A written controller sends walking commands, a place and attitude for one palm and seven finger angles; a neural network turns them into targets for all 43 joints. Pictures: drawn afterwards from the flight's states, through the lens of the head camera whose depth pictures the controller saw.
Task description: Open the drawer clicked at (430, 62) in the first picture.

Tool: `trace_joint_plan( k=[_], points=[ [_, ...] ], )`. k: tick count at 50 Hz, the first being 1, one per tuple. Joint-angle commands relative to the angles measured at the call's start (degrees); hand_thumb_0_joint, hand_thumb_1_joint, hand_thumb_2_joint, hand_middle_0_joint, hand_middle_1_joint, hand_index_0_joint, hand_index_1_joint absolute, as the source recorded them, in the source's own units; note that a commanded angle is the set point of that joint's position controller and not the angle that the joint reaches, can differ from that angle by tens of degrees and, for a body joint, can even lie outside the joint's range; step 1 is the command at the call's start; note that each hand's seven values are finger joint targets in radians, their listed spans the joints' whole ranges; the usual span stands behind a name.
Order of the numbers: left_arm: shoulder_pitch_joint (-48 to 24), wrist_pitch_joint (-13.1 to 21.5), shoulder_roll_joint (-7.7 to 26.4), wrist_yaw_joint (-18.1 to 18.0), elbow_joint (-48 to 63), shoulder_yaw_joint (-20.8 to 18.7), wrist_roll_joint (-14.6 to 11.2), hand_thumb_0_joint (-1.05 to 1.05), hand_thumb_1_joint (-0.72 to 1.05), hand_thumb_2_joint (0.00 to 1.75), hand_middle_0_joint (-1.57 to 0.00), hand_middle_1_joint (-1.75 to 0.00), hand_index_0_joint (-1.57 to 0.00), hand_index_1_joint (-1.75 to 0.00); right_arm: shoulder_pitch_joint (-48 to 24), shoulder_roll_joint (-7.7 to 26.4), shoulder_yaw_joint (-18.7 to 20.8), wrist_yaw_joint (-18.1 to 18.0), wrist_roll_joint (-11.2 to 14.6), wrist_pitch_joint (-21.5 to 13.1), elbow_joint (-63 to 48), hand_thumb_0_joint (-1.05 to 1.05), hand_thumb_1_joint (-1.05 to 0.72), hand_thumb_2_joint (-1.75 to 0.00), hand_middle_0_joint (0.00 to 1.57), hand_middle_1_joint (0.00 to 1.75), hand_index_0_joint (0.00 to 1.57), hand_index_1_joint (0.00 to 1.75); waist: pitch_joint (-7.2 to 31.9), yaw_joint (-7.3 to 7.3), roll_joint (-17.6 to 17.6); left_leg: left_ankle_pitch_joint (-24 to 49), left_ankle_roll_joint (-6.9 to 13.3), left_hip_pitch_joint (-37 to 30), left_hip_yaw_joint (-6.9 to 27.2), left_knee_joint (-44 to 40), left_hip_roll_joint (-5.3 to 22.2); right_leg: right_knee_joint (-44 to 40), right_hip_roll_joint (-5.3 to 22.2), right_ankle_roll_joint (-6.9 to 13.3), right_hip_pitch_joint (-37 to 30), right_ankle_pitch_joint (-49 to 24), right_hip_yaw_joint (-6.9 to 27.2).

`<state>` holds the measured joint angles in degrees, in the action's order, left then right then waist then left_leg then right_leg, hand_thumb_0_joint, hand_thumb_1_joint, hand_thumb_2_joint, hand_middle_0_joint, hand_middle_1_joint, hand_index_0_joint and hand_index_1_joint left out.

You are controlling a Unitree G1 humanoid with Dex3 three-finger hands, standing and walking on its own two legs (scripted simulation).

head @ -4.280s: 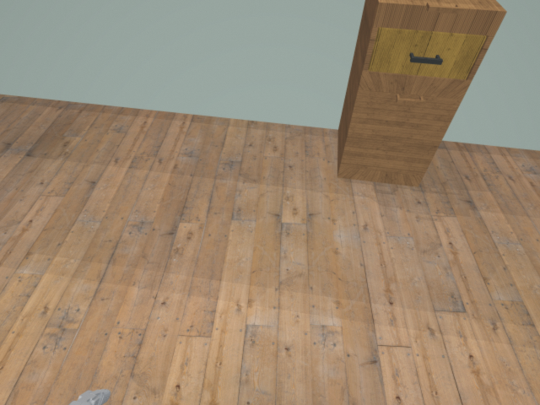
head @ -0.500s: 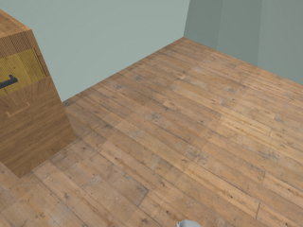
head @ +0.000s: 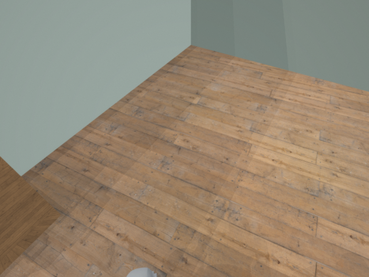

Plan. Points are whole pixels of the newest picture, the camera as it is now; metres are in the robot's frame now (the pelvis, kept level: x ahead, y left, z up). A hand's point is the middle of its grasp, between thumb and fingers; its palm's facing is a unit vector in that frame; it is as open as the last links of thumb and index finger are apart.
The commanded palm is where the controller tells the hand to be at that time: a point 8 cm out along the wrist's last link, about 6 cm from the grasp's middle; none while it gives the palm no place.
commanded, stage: walk to a spot facing it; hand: left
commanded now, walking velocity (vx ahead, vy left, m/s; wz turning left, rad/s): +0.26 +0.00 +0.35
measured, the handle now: out of the picture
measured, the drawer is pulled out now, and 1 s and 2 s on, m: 0.00 0.00 0.00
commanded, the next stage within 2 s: turn to face it in 0.04 s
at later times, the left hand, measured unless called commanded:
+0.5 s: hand out of the picture +0.16 +0.26 -0.18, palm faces +0.26 -0.94 -0.21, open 7.3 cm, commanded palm none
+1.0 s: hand out of the picture +0.16 +0.21 -0.15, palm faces +0.49 -0.83 -0.26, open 7.3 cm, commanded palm none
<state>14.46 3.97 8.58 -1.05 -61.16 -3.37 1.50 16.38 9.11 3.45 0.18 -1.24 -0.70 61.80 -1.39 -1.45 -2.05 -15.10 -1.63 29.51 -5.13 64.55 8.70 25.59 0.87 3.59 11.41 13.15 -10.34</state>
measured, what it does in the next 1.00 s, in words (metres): walks ahead, turning left: left foot, then right foot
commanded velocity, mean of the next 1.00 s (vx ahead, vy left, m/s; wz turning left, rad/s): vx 0.02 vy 0.00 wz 0.56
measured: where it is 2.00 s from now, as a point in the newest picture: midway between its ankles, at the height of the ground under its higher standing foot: outside the picture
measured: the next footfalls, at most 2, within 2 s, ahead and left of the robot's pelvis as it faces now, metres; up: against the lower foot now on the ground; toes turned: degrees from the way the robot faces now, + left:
left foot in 0.26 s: +0.23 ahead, +0.16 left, +0.00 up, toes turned +17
right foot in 0.76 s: +0.25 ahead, -0.08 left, +0.00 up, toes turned +17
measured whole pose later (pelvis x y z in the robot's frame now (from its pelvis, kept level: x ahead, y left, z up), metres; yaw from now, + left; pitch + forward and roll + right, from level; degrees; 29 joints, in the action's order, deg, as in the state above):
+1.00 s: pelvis +0.18 +0.01 +0.00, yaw +31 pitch +0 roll +2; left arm 11.6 -0.7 9.1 -1.5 -51.0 -2.0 1.6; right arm 11.8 15.6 6.1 1.4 -1.0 4.9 54.0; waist -4.5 -2.0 -1.3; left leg -22.0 -4.9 29.0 -1.5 62.5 2.0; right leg 29.4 7.1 -0.1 11.4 17.3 -11.7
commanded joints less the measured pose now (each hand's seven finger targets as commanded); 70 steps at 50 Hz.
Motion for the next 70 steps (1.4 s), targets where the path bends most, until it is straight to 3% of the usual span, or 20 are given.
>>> trace_joint_plan(
  k=[1,9,12,13,14,15,21,28,35,36,38,43,52,56,57,58,59,60,65,70],
  points=[
    [4.88,1.34,6.02,-0.01,0.26,-0.11,-0.20,0.00,0.90,0.90,-0.20,-0.30,-0.20,-0.30,2.19,0.42,0.33,0.95,-0.17,0.10,-2.67,0.00,-0.90,-0.90,0.20,0.30,0.20,0.30,-4.14,0.11,7.88,5.11,-0.75,3.11,1.60,-7.28,1.48,-16.90,15.24,3.62,1.78,-5.30,8.41],
    [7.97,0.83,7.41,-0.60,-1.53,-0.09,0.11,0.00,0.90,0.90,-0.20,-0.30,-0.20,-0.30,-6.97,1.47,-0.32,1.60,0.03,-0.97,-6.45,0.00,-0.90,-0.90,0.20,0.30,0.20,0.30,-4.84,2.44,7.03,4.55,1.21,-0.17,-2.15,-25.52,-1.07,-9.70,17.40,2.19,-8.30,-22.77,2.91],
    [7.26,0.00,8.80,-0.79,-0.67,-0.71,-0.28,0.00,0.90,0.90,-0.20,-0.30,-0.20,-0.30,2.75,5.58,0.69,1.13,-0.40,-1.11,-4.53,0.00,-0.90,-0.90,0.20,0.30,0.20,0.30,1.63,-1.99,2.10,12.60,2.59,-15.88,-3.06,-33.61,-4.37,9.81,15.00,-1.55,-7.12,-31.24,-2.35],
    [8.34,-0.32,7.56,-0.56,0.47,-0.87,-0.94,0.00,0.90,0.90,-0.20,-0.30,-0.20,-0.30,8.97,10.27,1.76,0.52,-0.86,-1.47,-3.79,0.00,-0.90,-0.90,0.20,0.30,0.20,0.30,8.14,-3.99,-7.38,30.36,6.03,-28.25,6.59,-36.05,2.61,23.65,9.50,-4.98,1.51,-17.49,-4.61],
    [9.05,-0.58,5.01,-0.07,2.63,-0.29,-1.93,0.00,0.90,0.90,-0.20,-0.30,-0.20,-0.30,12.60,15.85,2.63,-0.18,-0.35,-1.49,-3.42,0.00,-0.90,-0.90,0.20,0.30,0.20,0.30,12.38,-4.08,-20.06,55.46,14.40,-37.78,24.30,-38.20,16.63,41.04,1.58,-7.71,15.78,23.49,-2.50],
    [6.02,-1.19,6.87,-0.60,4.16,-0.42,-1.21,0.00,0.90,0.90,-0.20,-0.30,-0.20,-0.30,11.43,15.81,2.13,-0.53,0.51,-0.79,-2.98,0.00,-0.90,-0.90,0.20,0.30,0.20,0.30,13.97,-3.81,-12.82,48.27,16.85,-34.89,23.38,-40.38,17.63,47.55,2.22,-6.48,16.10,25.85,5.18],
    [2.81,-3.86,4.72,0.06,5.06,-1.47,-0.73,0.00,0.90,0.90,-0.20,-0.30,-0.20,-0.30,-3.21,9.94,1.11,-1.29,0.31,-1.00,-7.88,0.00,-0.90,-0.90,0.20,0.30,0.20,0.30,5.02,1.63,-4.08,25.59,10.21,-15.72,13.06,-46.24,6.58,41.31,5.83,-8.33,14.89,9.21,8.81],
    [-3.44,-5.63,5.99,-0.27,10.20,-2.15,-0.49,0.00,0.90,0.90,-0.20,-0.30,-0.20,-0.30,-3.77,12.13,2.67,-0.59,-0.35,0.77,-9.74,0.00,-0.90,-0.90,0.20,0.30,0.20,0.30,3.16,0.47,-4.13,5.83,11.86,-13.70,20.56,-49.35,5.56,29.28,4.37,-9.00,15.58,9.36,9.27],
    [-1.17,-4.70,7.32,-0.67,12.81,-2.00,-1.12,0.00,0.90,0.90,-0.20,-0.30,-0.20,-0.30,-5.87,13.71,4.01,-0.07,-0.22,2.02,-11.99,0.00,-0.90,-0.90,0.20,0.30,0.20,0.30,4.70,2.19,-5.56,12.24,9.49,-9.87,23.37,-42.15,1.63,5.93,0.72,-7.79,1.06,4.68,7.89],
    [0.56,-4.18,8.98,-0.86,12.78,-2.20,-0.94,0.00,0.90,0.90,-0.20,-0.30,-0.20,-0.30,-6.32,12.54,3.96,0.12,0.21,2.06,-12.44,0.00,-0.90,-0.90,0.20,0.30,0.20,0.30,5.37,3.29,-2.37,10.67,7.01,-5.80,21.73,-38.04,-0.97,-2.90,2.30,-7.28,-5.45,-0.22,9.05],
    [1.26,-3.63,17.98,-1.39,14.04,-3.48,0.27,0.00,0.90,0.90,-0.20,-0.30,-0.20,-0.30,-5.63,6.94,3.11,0.36,0.42,2.01,-14.90,0.00,-0.90,-0.90,0.20,0.30,0.20,0.30,4.51,3.83,21.95,-17.44,-1.11,9.80,5.93,-13.14,-13.12,-12.41,27.74,2.11,-10.16,-5.37,31.60],
    [-8.19,-3.07,10.69,-1.19,16.39,-1.19,-0.35,0.00,0.90,0.90,-0.20,-0.30,-0.20,-0.30,-2.74,8.37,3.33,1.44,-0.22,3.91,-11.62,0.00,-0.90,-0.90,0.20,0.30,0.20,0.30,-0.72,-1.35,10.51,-5.68,-2.44,5.87,6.01,6.47,-6.86,-6.97,17.60,0.99,-0.34,-16.59,10.48],
    [1.09,-3.97,15.44,-0.90,12.74,-2.46,0.33,0.00,0.90,0.90,-0.20,-0.30,-0.20,-0.30,-11.86,7.67,1.59,1.72,0.48,3.54,-14.72,0.00,-0.90,-0.90,0.20,0.30,0.20,0.30,1.69,4.13,14.20,-10.27,-2.83,-1.92,-0.54,-17.42,-6.24,-1.48,20.64,2.63,-8.01,-26.17,4.75],
    [0.41,-4.54,16.19,-0.51,12.10,-3.04,-0.22,0.00,0.90,0.90,-0.20,-0.30,-0.20,-0.30,-7.26,9.67,1.73,1.46,0.46,2.60,-14.08,0.00,-0.90,-0.90,0.20,0.30,0.20,0.30,5.47,1.94,12.96,-1.10,-1.15,-12.97,-2.35,-33.96,-7.32,7.48,19.86,-0.96,-7.09,-25.94,0.56],
    [0.24,-4.74,15.48,-0.33,12.52,-2.99,-0.73,0.00,0.90,0.90,-0.20,-0.30,-0.20,-0.30,-3.36,12.36,2.51,1.43,0.26,2.09,-13.03,0.00,-0.90,-0.90,0.20,0.30,0.20,0.30,8.51,-0.46,7.11,9.20,0.09,-22.93,0.51,-40.84,-5.64,16.06,18.21,-3.64,-1.25,-21.28,-1.04],
    [-0.50,-4.87,12.04,0.17,14.86,-2.46,-1.24,0.00,0.90,0.90,-0.20,-0.30,-0.20,-0.30,0.79,19.66,4.24,0.95,-0.10,1.37,-12.62,0.00,-0.90,-0.90,0.20,0.30,0.20,0.30,11.16,-3.04,-11.26,31.31,6.94,-34.97,20.24,-42.21,9.13,29.44,10.11,-8.57,15.97,6.79,-2.69],
    [-4.84,-5.19,9.88,0.06,17.25,-1.16,-0.92,0.00,0.90,0.90,-0.20,-0.30,-0.20,-0.30,4.63,22.81,4.84,0.43,0.66,1.67,-11.16,0.00,-0.90,-0.90,0.20,0.30,0.20,0.30,11.50,-4.73,-15.76,51.85,14.00,-35.75,27.38,-41.27,16.70,37.81,6.64,-9.76,23.40,27.22,3.20],
    [-6.18,-5.66,10.97,-0.14,17.38,-1.51,-0.65,0.00,0.90,0.90,-0.20,-0.30,-0.20,-0.30,4.61,21.62,4.57,0.11,0.43,1.88,-10.54,0.00,-0.90,-0.90,0.20,0.30,0.20,0.30,10.40,-4.33,-9.21,48.54,15.27,-33.81,22.70,-40.16,16.43,41.68,7.91,-8.85,23.53,24.44,6.84],
    [-3.61,-5.89,10.86,0.48,13.67,-2.10,-0.71,0.00,0.90,0.90,-0.20,-0.30,-0.20,-0.30,-6.97,15.77,2.50,-0.68,0.11,1.26,-13.81,0.00,-0.90,-0.90,0.20,0.30,0.20,0.30,4.26,0.54,-7.05,33.01,9.59,-22.97,14.46,-42.47,4.08,40.73,6.21,-9.65,19.65,10.63,8.80],
    [-5.92,-6.09,10.52,0.18,14.57,-1.69,-0.88,0.00,0.90,0.90,-0.20,-0.30,-0.20,-0.30,-5.44,16.04,2.68,-0.46,-0.08,1.64,-13.76,0.00,-0.90,-0.90,0.20,0.30,0.20,0.30,3.11,-0.46,-6.16,25.42,11.20,-21.60,18.75,-44.11,4.33,31.72,4.54,-9.82,17.26,11.30,9.14]
  ],
)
